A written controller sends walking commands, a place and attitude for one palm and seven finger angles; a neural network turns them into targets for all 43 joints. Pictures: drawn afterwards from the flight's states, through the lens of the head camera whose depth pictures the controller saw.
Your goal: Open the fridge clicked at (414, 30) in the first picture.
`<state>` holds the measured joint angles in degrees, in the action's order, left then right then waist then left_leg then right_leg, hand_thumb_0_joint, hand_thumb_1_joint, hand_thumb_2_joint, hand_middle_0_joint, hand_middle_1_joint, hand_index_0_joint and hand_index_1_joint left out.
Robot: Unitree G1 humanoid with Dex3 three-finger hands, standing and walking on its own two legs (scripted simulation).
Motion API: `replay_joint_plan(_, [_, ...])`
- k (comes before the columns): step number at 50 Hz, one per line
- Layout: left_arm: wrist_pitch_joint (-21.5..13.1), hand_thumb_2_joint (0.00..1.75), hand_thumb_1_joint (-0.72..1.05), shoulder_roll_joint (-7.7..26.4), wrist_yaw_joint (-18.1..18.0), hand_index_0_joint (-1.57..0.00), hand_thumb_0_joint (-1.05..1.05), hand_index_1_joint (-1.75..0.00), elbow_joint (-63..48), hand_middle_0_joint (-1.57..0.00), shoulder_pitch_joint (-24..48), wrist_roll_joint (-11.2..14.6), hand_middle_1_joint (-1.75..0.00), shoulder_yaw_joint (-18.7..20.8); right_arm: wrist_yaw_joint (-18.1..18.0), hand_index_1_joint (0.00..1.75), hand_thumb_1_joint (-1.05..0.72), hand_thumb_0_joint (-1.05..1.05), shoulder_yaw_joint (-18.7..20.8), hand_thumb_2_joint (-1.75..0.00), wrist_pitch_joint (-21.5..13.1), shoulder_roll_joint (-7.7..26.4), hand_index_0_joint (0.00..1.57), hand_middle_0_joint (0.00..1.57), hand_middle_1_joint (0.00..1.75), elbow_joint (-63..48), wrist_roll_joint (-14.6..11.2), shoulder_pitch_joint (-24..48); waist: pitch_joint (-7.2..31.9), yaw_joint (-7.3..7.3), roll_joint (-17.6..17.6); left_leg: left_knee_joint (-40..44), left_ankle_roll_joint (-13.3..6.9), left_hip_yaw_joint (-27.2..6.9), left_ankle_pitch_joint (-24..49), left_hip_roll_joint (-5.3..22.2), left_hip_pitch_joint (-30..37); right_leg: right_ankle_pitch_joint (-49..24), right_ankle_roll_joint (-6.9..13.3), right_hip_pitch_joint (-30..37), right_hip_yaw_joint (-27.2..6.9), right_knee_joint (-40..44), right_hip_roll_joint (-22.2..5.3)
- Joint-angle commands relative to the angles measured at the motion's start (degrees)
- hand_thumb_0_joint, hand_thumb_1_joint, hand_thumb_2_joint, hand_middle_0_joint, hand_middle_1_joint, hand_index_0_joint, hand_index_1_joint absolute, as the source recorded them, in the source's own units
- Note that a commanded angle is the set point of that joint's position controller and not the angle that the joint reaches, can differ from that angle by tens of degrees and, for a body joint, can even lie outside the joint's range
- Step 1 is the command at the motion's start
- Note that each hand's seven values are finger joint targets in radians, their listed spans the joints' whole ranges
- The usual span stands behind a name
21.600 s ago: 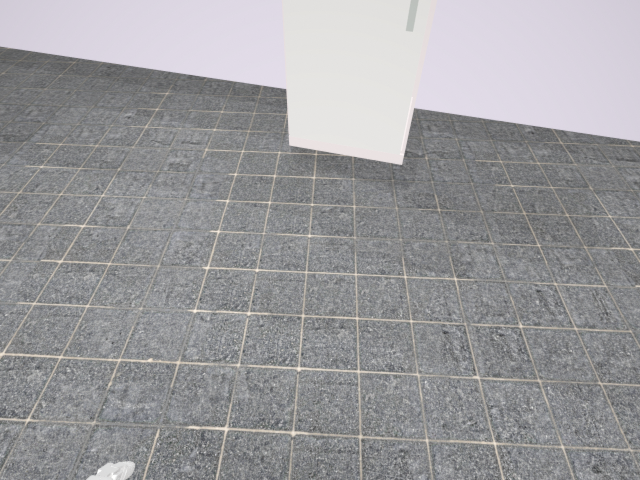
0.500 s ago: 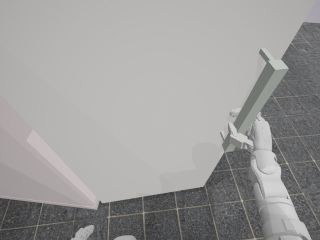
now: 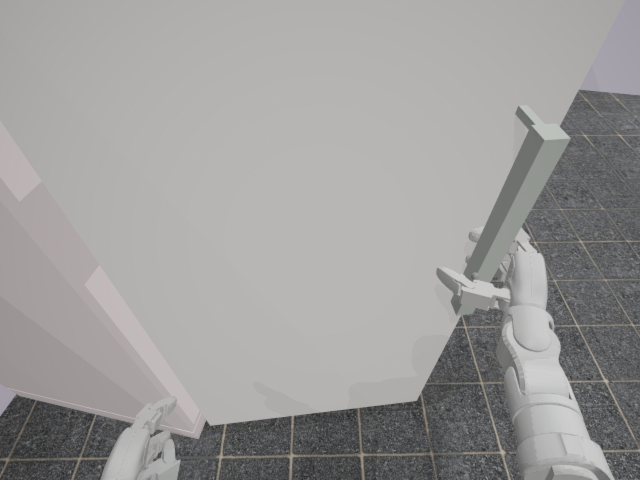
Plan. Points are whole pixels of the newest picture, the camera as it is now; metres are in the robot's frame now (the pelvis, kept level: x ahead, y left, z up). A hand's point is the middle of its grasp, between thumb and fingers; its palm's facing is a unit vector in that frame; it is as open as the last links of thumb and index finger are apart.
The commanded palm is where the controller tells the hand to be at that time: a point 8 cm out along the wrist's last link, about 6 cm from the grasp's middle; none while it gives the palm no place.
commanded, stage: loosen the grip on the handle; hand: right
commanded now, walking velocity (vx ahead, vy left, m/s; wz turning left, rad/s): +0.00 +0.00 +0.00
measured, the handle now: (488, 227) +0.43 -0.18 +0.10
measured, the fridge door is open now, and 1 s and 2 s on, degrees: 72 72 72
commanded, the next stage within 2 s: slip the hand off the handle in 0.32 s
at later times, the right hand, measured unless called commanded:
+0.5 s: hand (489, 283) +0.38 -0.19 +0.04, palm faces +0.22 +0.96 -0.18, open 14.4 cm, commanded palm +0.34 -0.25 +0.06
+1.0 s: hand (539, 284) +0.39 -0.26 +0.04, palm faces +0.25 +0.95 -0.18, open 14.7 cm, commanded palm +0.35 -0.30 +0.06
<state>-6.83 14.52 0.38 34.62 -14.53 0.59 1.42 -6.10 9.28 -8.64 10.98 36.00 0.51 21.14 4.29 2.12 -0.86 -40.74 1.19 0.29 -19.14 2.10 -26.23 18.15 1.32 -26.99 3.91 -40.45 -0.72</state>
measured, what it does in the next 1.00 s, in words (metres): stands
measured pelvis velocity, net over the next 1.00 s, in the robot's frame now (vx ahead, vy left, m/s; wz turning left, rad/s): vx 0.01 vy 0.01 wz -0.02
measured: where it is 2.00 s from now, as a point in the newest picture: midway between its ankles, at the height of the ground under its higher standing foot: outside the picture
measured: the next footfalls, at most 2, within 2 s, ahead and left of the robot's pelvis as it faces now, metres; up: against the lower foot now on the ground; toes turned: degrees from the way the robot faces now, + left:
none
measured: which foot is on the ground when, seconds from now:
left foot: down 0.00-1.00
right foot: down 0.00-1.00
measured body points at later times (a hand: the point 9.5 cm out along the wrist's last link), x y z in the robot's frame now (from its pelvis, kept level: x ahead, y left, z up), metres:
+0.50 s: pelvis +0.00 +0.01 -0.01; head +0.03 +0.01 +0.44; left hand +0.11 +0.27 -0.12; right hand +0.37 -0.24 +0.05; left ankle +0.02 +0.14 -0.72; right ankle +0.03 -0.10 -0.72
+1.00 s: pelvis +0.01 +0.01 -0.01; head +0.06 +0.00 +0.43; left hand +0.13 +0.27 -0.12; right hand +0.37 -0.31 +0.06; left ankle +0.02 +0.14 -0.72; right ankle +0.03 -0.10 -0.72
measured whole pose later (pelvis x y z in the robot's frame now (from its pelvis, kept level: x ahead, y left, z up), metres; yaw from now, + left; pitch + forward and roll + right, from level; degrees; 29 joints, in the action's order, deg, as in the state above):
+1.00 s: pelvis +0.01 +0.01 -0.01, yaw -1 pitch +10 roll +1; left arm -2.6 14.9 -2.7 36.7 -16.8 1.7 -0.7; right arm 6.2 19.5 -13.7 23.7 45.4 -3.9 23.8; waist 5.4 2.1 0.6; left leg -45.4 0.3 2.8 -22.0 0.9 -33.6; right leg 21.4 0.5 -36.1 1.2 -47.3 -2.0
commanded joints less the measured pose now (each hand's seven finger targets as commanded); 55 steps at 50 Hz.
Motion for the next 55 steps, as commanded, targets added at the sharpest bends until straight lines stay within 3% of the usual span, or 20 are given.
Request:
replay_joint_plan(1, [-2.0,0.9,0.9,7.8,-1.0,-0.2,0.0,-0.3,-7.0,-0.2,2.0,0.5,-0.3,1.7,-2.4,1.33,0.55,0.0,-1.5,-0.2,-3.0,6.9,0.4,0.4,1.33,-13.1,1.1,20.5,12.3,-0.52,2.9,3.5,-2.7,3.5,3.7,-2.9,-2.8,-5.0,-0.9,8.6,-4.6,6.7,-1.2])
replay_joint_plan(5, [-2.3,0.9,0.9,8.1,-2.0,-0.2,0.0,-0.3,-5.7,-0.2,1.2,0.3,-0.3,1.5,-3.1,1.27,0.55,0.0,0.5,-0.2,-2.5,9.0,0.34,0.34,1.27,-12.8,0.1,20.9,14.0,-0.27,1.3,3.5,-2.5,3.2,3.2,-3.0,-2.5,-4.1,-0.8,8.1,-4.9,5.6,-1.2])
replay_joint_plan(6, [-2.5,0.9,0.9,7.7,-2.1,-0.2,0.0,-0.3,-5.6,-0.2,0.8,0.4,-0.3,1.2,-2.8,1.25,0.55,0.0,-2.2,-0.2,-2.5,6.4,0.33,0.33,1.25,-12.6,-0.1,22.1,13.9,0.33,-0.4,3.5,-2.3,3.4,2.9,-3.1,-3.0,-3.7,-0.8,7.7,-5.0,5.5,-1.2])
replay_joint_plan(7, [-2.2,0.9,0.9,8.4,-2.8,-0.2,0.0,-0.3,-4.4,-0.2,0.3,0.3,-0.3,1.2,-3.0,1.23,0.55,0.0,4.6,-0.2,-2.8,15.0,0.32,0.32,1.23,-9.0,0.1,24.2,12.2,0.21,-2.3,3.9,-2.1,2.8,1.9,-3.0,-3.3,-1.8,-0.6,5.1,-4.9,5.1,-1.0])
replay_joint_plan(10, [-2.2,0.9,0.9,7.9,-3.3,-0.2,0.0,-0.3,-4.2,-0.2,0.4,0.0,-0.3,0.9,-1.7,1.18,0.55,0.0,4.0,-0.2,-5.0,14.0,0.28,0.28,1.18,-10.8,-0.6,26.4,15.4,-0.14,1.4,3.4,-2.2,2.2,2.3,-2.9,-2.1,-3.0,-0.4,5.7,-3.9,3.9,-0.3])
replay_joint_plan(12, [-2.6,0.9,0.9,7.4,-3.1,-0.2,0.0,-0.3,-4.1,-0.2,-0.4,0.0,-0.3,1.0,-0.3,1.15,0.55,0.0,1.0,-0.2,-6.2,10.6,0.25,0.25,1.15,-11.8,-1.4,25.4,18.4,0.09,3.7,2.4,-2.4,2.5,4.9,-3.2,-2.9,-7.0,-0.6,8.4,-4.1,2.7,-0.6])
replay_joint_plan(18, [-2.7,0.9,0.9,8.1,-2.4,-0.2,0.0,-0.3,-3.7,-0.2,-2.1,0.5,-0.3,1.8,1.2,1.15,0.55,0.0,-0.1,-0.2,-6.1,9.3,0.25,0.25,1.15,-9.8,-2.8,19.8,16.8,0.11,-0.2,2.4,-2.0,2.5,8.1,-3.1,-2.0,-9.5,-0.4,5.8,-3.7,1.6,-0.4])
replay_joint_plan(20, [-2.2,0.9,0.9,8.5,-2.7,-0.2,0.0,-0.3,-3.4,-0.2,-1.9,0.6,-0.3,1.8,0.7,1.15,0.55,0.0,2.3,-0.2,-5.8,12.3,0.25,0.25,1.15,-9.0,-2.3,20.1,13.9,-0.09,-0.6,3.2,-2.0,2.0,6.5,-2.9,-2.1,-7.3,-0.1,3.7,-3.6,1.8,-0.2])
replay_joint_plan(21, [-1.5,0.9,0.9,9.1,-3.2,-0.2,0.0,-0.3,-2.6,-0.2,-2.6,0.6,-0.3,1.6,0.4,1.15,0.55,0.0,8.2,-0.2,-5.8,20.9,0.25,0.25,1.15,-6.1,-1.3,22.4,12.8,0.06,-1.7,3.4,-1.8,1.4,5.8,-2.7,-2.2,-5.7,0.1,1.9,-3.4,1.8,0.0])
replay_joint_plan(24, [-0.5,0.9,0.9,8.1,-3.6,-0.2,0.0,-0.3,-4.2,-0.2,-1.3,0.7,-0.3,1.3,2.2,1.15,0.55,0.0,8.3,-0.2,-6.8,20.4,0.25,0.25,1.15,-7.4,-2.0,20.2,15.0,-1.17,0.3,3.6,-1.7,0.5,6.9,-2.4,0.6,-5.9,0.3,1.3,-2.1,1.9,0.8])
replay_joint_plan(25, [-0.1,0.9,0.9,8.3,-3.7,-0.2,0.0,-0.3,-3.9,-0.2,-1.3,0.7,-0.3,1.4,2.4,1.15,0.55,0.0,10.4,-0.2,-7.4,22.8,0.25,0.25,1.15,-8.6,-2.2,21.1,15.6,-1.35,2.1,3.4,-2.0,0.3,7.6,-2.3,1.5,-6.7,0.3,1.7,-2.4,1.6,0.8])
replay_joint_plan(28, [-0.1,0.9,0.9,8.1,-3.5,-0.2,0.0,-0.3,-4.6,-0.2,-1.9,0.8,-0.3,1.7,5.0,1.15,0.55,0.0,8.9,-0.2,-8.4,21.3,0.25,0.25,1.15,-10.2,-3.4,18.0,18.9,-1.52,4.4,2.5,-2.1,0.4,12.6,-2.6,2.7,-11.2,0.2,4.0,-1.8,0.8,0.8])
replay_joint_plan(32, [0.2,0.9,0.9,9.0,-3.6,-0.2,0.0,-0.3,-4.2,-0.2,-2.3,1.3,-0.3,1.7,8.1,1.15,0.55,0.0,7.5,-0.2,-7.9,20.5,0.25,0.25,1.15,-6.6,-5.1,19.0,14.6,0.47,1.5,3.6,-1.7,0.4,10.3,-2.7,-0.4,-8.1,0.5,2.1,-2.2,0.6,0.7])
replay_joint_plan(37, [0.6,0.9,0.9,9.4,-4.0,-0.2,0.0,-0.3,-3.9,-0.2,-3.1,1.4,-0.3,1.8,10.4,1.15,0.55,0.0,8.9,-0.2,-8.5,22.9,0.25,0.25,1.15,-5.8,-5.6,21.4,16.1,0.86,1.2,3.1,-1.7,0.5,10.2,-2.7,-1.3,-8.5,0.6,2.7,-3.0,-0.1,0.7])
replay_joint_plan(40, [0.9,0.9,0.9,9.4,-4.1,-0.2,0.0,-0.3,-3.3,-0.2,-3.2,1.2,-0.3,1.9,10.6,1.15,0.55,0.0,10.4,-0.2,-9.7,25.0,0.25,0.25,1.15,-6.8,-5.2,23.2,17.4,0.67,4.9,2.3,-2.1,0.5,10.1,-2.8,-2.0,-9.6,0.6,4.1,-3.5,-0.8,0.5])
replay_joint_plan(43, [1.1,0.9,0.9,9.4,-4.0,-0.2,0.0,-0.3,-3.6,-0.2,-3.5,1.4,-0.3,1.6,11.2,1.15,0.55,0.0,10.4,-0.2,-9.6,25.3,0.25,0.25,1.15,-4.9,-5.3,22.6,17.4,0.85,3.5,1.9,-1.8,0.9,10.1,-3.0,-2.7,-9.5,0.4,3.6,-3.8,-0.8,0.4])
replay_joint_plan(47, [1.9,0.9,0.9,9.7,-4.1,-0.2,0.0,-0.3,-4.0,-0.2,-4.0,1.3,-0.3,1.3,11.9,1.15,0.55,0.0,14.2,-0.2,-8.8,29.5,0.25,0.25,1.15,-2.2,-5.1,22.2,17.5,0.1,2.0,1.4,-1.8,0.9,10.9,-2.9,-1.4,-9.9,0.6,1.5,-4.1,-0.8,0.5])
replay_joint_plan(50, [2.4,0.9,0.9,9.7,-4.2,-0.2,0.0,-0.3,-4.3,-0.2,-4.3,1.2,-0.3,1.6,12.9,1.15,0.55,0.0,16.5,-0.2,-9.2,31.8,0.25,0.25,1.15,-3.7,-4.9,20.5,19.3,-0.54,5.3,0.7,-2.2,0.7,13.2,-3.1,-0.6,-13.1,0.6,2.8,-3.9,-1.5,0.3])
replay_joint_plan(51, [2.3,0.9,0.9,9.2,-3.8,-0.2,0.0,-0.3,-5.0,-0.2,-4.5,1.1,-0.3,1.4,13.7,1.15,0.55,0.0,13.9,-0.2,-9.0,28.3,0.25,0.25,1.15,-3.8,-5.3,17.4,20.0,-0.82,5.7,0.5,-2.2,1.3,13.7,-3.2,-0.7,-14.4,0.3,3.7,-4.0,-1.3,0.3])
replay_joint_plan(55, [2.0,0.9,0.9,9.4,-3.2,-0.2,0.0,-0.3,-6.7,-0.2,-4.1,1.5,-0.3,2.0,15.3,1.15,0.55,0.0,13.2,-0.2,-8.1,24.9,0.25,0.25,1.15,-8.7,-8.0,6.5,19.2,-1.81,4.1,0.6,-2.3,2.1,15.3,-3.6,-0.1,-18.3,0.3,4.6,-4.4,-1.2,-0.2])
